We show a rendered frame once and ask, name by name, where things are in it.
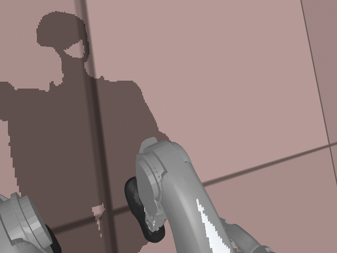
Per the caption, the right robot foot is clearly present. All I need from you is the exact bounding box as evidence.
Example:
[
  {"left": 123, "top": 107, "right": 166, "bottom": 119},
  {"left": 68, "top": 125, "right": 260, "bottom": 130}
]
[{"left": 124, "top": 177, "right": 165, "bottom": 243}]

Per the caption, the left robot foot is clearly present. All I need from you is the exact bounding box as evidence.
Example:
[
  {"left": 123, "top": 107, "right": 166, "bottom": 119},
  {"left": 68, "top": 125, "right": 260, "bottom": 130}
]
[{"left": 45, "top": 224, "right": 62, "bottom": 253}]

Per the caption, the right robot hand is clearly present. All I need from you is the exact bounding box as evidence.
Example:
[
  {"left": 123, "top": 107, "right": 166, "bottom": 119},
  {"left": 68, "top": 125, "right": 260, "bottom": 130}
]
[{"left": 220, "top": 218, "right": 261, "bottom": 253}]

